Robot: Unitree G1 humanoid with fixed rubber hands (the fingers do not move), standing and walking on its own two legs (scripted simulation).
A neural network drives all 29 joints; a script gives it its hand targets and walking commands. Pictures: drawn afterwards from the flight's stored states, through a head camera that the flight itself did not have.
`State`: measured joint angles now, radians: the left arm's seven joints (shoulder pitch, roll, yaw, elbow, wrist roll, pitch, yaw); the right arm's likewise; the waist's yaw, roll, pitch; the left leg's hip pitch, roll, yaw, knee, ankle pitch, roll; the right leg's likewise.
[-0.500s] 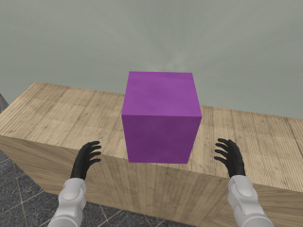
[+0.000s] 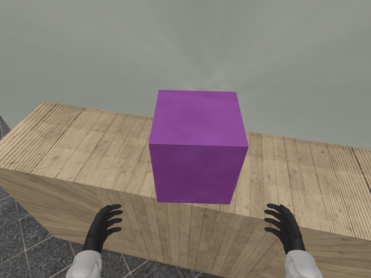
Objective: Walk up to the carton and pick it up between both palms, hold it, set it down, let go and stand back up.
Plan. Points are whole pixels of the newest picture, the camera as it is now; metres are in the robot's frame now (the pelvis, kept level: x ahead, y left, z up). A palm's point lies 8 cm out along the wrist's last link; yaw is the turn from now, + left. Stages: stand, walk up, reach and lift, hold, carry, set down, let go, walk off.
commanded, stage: set down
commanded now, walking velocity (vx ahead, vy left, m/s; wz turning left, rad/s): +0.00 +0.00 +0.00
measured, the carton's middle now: (195, 148) +0.47 +0.02 +0.00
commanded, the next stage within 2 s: none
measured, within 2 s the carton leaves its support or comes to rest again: neither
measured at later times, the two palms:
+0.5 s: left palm (89, 272) +0.17 +0.23 -0.06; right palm (296, 271) +0.18 -0.20 -0.06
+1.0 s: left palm out of the picture +0.15 +0.22 -0.08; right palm out of the picture +0.16 -0.20 -0.08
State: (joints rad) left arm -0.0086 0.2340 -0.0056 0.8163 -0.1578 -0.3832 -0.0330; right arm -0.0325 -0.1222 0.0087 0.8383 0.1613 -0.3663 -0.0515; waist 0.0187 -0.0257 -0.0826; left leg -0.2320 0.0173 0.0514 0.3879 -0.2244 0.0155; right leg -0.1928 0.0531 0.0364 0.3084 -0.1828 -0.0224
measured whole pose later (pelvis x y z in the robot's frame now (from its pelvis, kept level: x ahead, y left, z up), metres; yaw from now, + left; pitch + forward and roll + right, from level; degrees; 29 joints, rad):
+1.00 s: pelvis +0.00 -0.01 +0.00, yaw +0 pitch +1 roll -1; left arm 0.17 0.21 0.02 0.45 0.00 0.31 -0.05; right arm 0.20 -0.09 0.00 0.61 0.06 0.01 -0.08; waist 0.03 -0.02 -0.03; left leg -0.18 0.01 0.05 0.37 -0.21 0.01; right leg -0.15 0.05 0.03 0.32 -0.19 -0.03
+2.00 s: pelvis -0.02 -0.01 -0.01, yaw +1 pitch +5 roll +0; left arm -0.13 0.12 0.11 0.74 0.13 0.57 0.00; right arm -0.16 -0.10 -0.08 1.04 -0.03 0.10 -0.04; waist -0.02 -0.01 0.04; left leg -0.31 0.01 0.04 0.45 -0.22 0.01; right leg -0.29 0.04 0.00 0.43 -0.22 -0.03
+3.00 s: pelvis -0.04 -0.01 -0.01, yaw -1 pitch -2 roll +1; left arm 0.22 0.25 -0.04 0.43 -0.03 0.22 0.03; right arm 0.14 -0.13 -0.13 0.81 -0.08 -0.20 0.07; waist 0.01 -0.04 0.01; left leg -0.18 0.00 0.07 0.43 -0.21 0.01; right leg -0.20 0.03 0.03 0.46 -0.22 -0.03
